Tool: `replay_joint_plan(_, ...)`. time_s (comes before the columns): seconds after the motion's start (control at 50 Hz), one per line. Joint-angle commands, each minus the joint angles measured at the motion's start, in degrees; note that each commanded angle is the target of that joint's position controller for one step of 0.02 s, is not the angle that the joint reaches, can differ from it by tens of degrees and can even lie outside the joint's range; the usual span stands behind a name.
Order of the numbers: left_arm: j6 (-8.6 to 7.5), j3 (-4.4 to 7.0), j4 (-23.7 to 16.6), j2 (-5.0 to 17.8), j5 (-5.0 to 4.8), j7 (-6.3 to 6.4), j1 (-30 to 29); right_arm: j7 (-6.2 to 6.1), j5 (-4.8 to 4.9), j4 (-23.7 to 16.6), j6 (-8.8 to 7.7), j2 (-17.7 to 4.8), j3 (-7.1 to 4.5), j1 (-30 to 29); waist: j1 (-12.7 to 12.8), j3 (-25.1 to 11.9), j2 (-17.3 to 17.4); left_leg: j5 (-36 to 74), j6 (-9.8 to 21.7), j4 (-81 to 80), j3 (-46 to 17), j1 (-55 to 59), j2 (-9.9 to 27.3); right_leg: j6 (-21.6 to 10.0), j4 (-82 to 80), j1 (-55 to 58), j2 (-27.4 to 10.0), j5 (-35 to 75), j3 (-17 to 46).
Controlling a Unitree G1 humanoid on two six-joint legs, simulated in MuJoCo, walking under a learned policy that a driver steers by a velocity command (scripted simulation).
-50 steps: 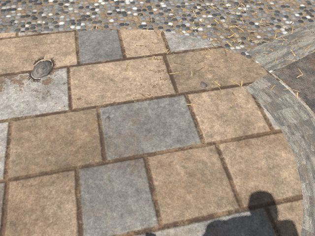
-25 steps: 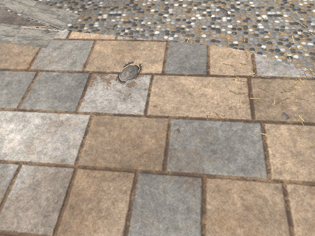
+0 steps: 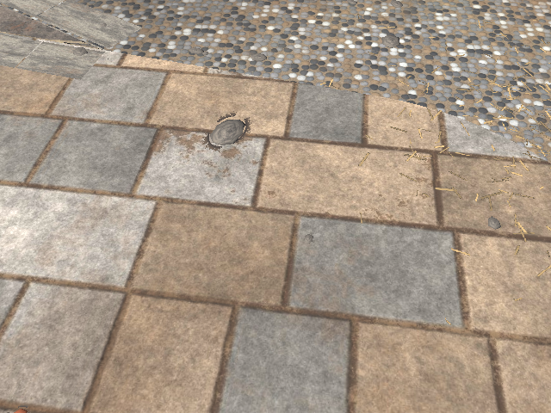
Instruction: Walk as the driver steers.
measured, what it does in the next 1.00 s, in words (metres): walks ahead: right foot, then left foot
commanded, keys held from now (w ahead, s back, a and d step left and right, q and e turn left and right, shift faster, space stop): e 0.22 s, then w+e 0.22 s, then w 0.16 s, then w+q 0.40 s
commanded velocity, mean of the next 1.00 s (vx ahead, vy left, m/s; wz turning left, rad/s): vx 0.28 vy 0.00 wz -0.20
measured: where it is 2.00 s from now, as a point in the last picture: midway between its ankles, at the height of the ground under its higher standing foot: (329, 291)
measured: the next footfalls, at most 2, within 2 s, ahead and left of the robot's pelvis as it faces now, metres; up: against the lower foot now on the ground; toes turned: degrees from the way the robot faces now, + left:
right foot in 0.20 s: +0.03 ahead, -0.15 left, +0.00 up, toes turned -9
left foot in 0.82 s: +0.34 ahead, +0.00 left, +0.00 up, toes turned -15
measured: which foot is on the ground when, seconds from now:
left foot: down 0.00-0.20, up 0.22-0.80, down 0.82-1.00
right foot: up 0.00-0.18, down 0.20-0.84, up 0.86-1.00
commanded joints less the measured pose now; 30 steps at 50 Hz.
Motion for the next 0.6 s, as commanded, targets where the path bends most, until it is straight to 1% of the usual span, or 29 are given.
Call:
replay_joint_plan(0.02, 0.39, 1.91, -5.2, 4.3, -0.63, -0.02, -2.2, -0.61, 0.37, -2.9, -1.1, -11.0, -3.8, 0.3, -2.6, -1.1, 7.0, 29.0, 14.2, -12.0, -16.5, 6.0, 22.2, 0.7, 15.1, -11.9, -2.0, -8.6, 2.4)
replay_joint_plan(0.04, 0.73, 1.88, -5.1, 4.0, -0.54, 0.02, -1.8, -0.45, 0.68, -3.1, -1.24, -10.9, -3.93, -1.8, -1.9, -1.3, 6.4, 29.2, 13.1, -11.7, -13.8, 5.5, 20.9, 1.0, 13.5, -10.8, -2.4, -6.4, 1.9)
replay_joint_plan(0.08, 0.94, 1.52, -5.7, 3.2, -0.31, -0.4, -2.1, -0.16, 0.89, -3.1, -0.94, -11.3, -4.22, -4.3, -1.6, -2.6, 6.9, 30.3, 11.4, -10.5, -8.7, 4.0, 18.5, 1.1, 7.7, -5.8, -2.1, -1.9, -0.5)
replay_joint_plan(0.12, 0.8, 1.59, -6.9, 3.7, -0.67, -1.3, -2.5, -0.2, 1.19, -2.5, -0.35, -11.9, -4.53, -3.4, -2.1, -4.5, 8.5, 31.1, 10.2, -8.2, -6.4, 5.7, 18.1, 0.5, 1.3, -2.4, -0.8, 1.7, -2.8)
replay_joint_plan(0.14, 0.73, 1.76, -7.3, 4.0, -0.82, -1.76, -1.9, -0.29, 1.62, -2.1, -0.08, -12.4, -4.65, -2.9, -1.9, -5.3, 8.9, 30.4, 9.3, -6.5, -5.6, 6.3, 18.1, -0.3, -2.8, -0.5, 0.1, 4.2, -4.0)
replay_joint_plan(0.16, 0.68, 1.96, -7.2, 4.1, -0.84, -2.13, -0.3, -0.38, 2.24, -1.8, 0.16, -12.6, -4.7, -3.1, -0.8, -5.9, 8.8, 28.2, 7.7, -4.0, -4.3, 5.6, 17.7, -1.3, -8.6, 2.9, 1.3, 8.8, -5.5)
replay_joint_plan(0.18, 0.57, 2.46, -6.7, 4.7, -0.62, -2.04, 1.9, -0.4, 2.68, -1.0, 0.24, -11.8, -4.52, -2.0, 0.0, -6.4, 7.5, 22.8, 5.0, 0.3, -2.1, 3.2, 16.3, -2.9, -15.0, 8.1, 3.2, 14.6, -5.9)
replay_joint_plan(0.2, 0.28, 3.75, -7.0, 8.7, -0.13, -1.36, 3.1, -0.14, 1.84, 0.2, 0.11, -9.7, -4.06, 1.8, -0.7, -6.2, -1.5, 11.1, 0.1, 11.0, 2.7, -3.9, 11.9, -5.7, -20.7, 15.1, 0.2, 29.7, 1.7)
replay_joint_plan(0.22, -0.25, 5.27, -9.3, 17.0, 0.45, -0.35, 3.5, 0.01, -1.53, -3.0, -0.02, -6.1, -2.56, 0.0, -2.1, -5.6, -19.6, -20.8, -6.3, 30.1, 4.3, -22.4, 2.7, -15.7, -22.7, 22.6, -16.7, 53.7, 27.0)
replay_joint_plan(0.24, -1.76, 4.52, -9.7, 15.1, 2.16, -1.29, 7.2, -0.15, -0.17, -4.0, -0.57, -9.0, -3.29, -4.6, 2.9, -12.4, -12.5, -23.9, -5.7, 39.5, -6.9, -25.4, 0.0, -24.0, -26.1, 21.8, -20.2, 41.4, 33.8)
replay_joint_plan(0.26, -3.03, 4.09, -9.1, 13.5, 1.59, -1.67, 6.7, 0.09, 1.58, -4.0, -0.91, -10.6, -3.84, -5.3, 2.0, -9.5, -7.2, -18.6, -4.2, 41.3, -8.9, -28.9, 1.5, -22.4, -28.3, 21.8, -17.4, 23.0, 30.9)
replay_joint_plan(0.28, -3.56, 3.66, -8.7, 11.4, 0.0, -1.47, 5.0, 0.29, 1.82, -3.4, -1.33, -11.3, -4.22, -5.1, 0.7, -6.4, -4.2, -12.0, -2.7, 38.5, -9.3, -31.4, 3.2, -18.7, -29.9, 20.7, -14.3, 4.5, 28.8)
replay_joint_plan(0.3, -3.47, 2.91, -9.0, 9.6, -0.7, -1.03, 3.0, 0.23, 1.52, -2.5, -1.61, -12.0, -4.57, -5.4, 0.2, -3.6, -3.1, -6.9, -2.1, 35.7, -9.4, -32.1, 4.3, -16.4, -31.7, 18.8, -12.7, -5.3, 27.8)
replay_joint_plan(0.32, -3.41, 2.35, -9.4, 8.9, -0.65, -0.52, 1.7, 0.36, 1.29, -2.3, -1.94, -12.2, -4.78, -5.1, -0.7, -1.6, -4.6, -2.6, -2.1, 33.2, -9.5, -30.6, 4.4, -15.3, -33.7, 16.4, -11.1, -8.1, 26.9)
replay_joint_plan(0.34, -3.49, 2.1, -9.9, 8.6, -0.22, -0.12, 1.8, 0.67, 1.21, -2.0, -2.51, -11.8, -4.77, -4.7, -1.1, -1.2, -5.6, 1.1, -2.3, 32.1, -9.1, -29.5, 3.7, -14.9, -35.2, 15.8, -9.9, -7.7, 26.2)
replay_joint_plan(0.36, -3.81, 2.04, -10.2, 8.4, 0.17, 0.18, 2.3, 0.93, 1.21, -1.5, -3.16, -11.3, -4.75, -4.2, -1.2, -1.5, -5.4, 4.2, -2.4, 30.0, -9.0, -29.2, 3.3, -14.7, -35.9, 16.7, -9.3, -5.0, 25.2)
replay_joint_plan(0.38, -4.24, 2.05, -10.1, 8.4, 0.34, 0.38, 3.2, 1.05, 1.11, -1.1, -3.77, -11.0, -4.71, -4.2, -1.1, -1.7, -4.5, 6.7, -2.7, 27.4, -9.1, -29.2, 3.0, -14.5, -36.1, 17.8, -8.8, -1.6, 24.1)
replay_joint_plan(0.4, -4.62, 2.11, -9.9, 8.5, 0.3, 0.51, 4.1, 1.1, 0.94, -0.7, -4.27, -10.6, -4.63, -4.4, -0.9, -1.7, -4.0, 8.7, -3.0, 24.6, -9.2, -29.2, 2.7, -14.4, -36.1, 18.7, -8.4, 1.4, 23.1)
replay_joint_plan(0.44, -4.98, 2.21, -9.3, 8.6, 0.04, 0.71, 5.5, 1.15, 0.79, -0.5, -4.93, -9.9, -4.44, -5.2, -0.5, -1.4, -4.3, 11.1, -4.0, 19.1, -9.4, -28.9, 2.2, -14.3, -36.1, 19.4, -7.7, 4.8, 21.8)
replay_joint_plan(0.48, -5.06, 2.14, -8.8, 8.3, -0.03, 0.72, 5.6, 1.4, 0.96, 0.1, -5.32, -9.3, -4.11, -5.5, -0.2, -0.9, -6.0, 13.4, -5.0, 13.5, -9.0, -27.4, 2.1, -13.9, -36.4, 18.8, -7.1, 6.6, 20.0)
replay_joint_plan(0.52, -5.14, 2.17, -8.0, 8.3, -0.1, 0.61, 6.3, 1.77, 1.08, 0.1, -5.72, -8.8, -3.7, -6.7, 0.7, -0.4, -6.8, 15.3, -5.8, 8.9, -8.6, -25.2, 2.2, -13.8, -36.4, 17.7, -6.9, 8.0, 18.9)
replay_joint_plan(0.6, -5.16, 2.37, -6.4, 9.2, -0.31, 0.29, 8.2, 2.56, 1.62, -0.9, -6.75, -8.8, -3.03, -10.3, 2.8, 1.7, -6.0, 16.3, -5.4, 2.9, -8.2, -23.8, 2.4, -14.5, -35.5, 17.4, -7.9, 9.1, 19.2)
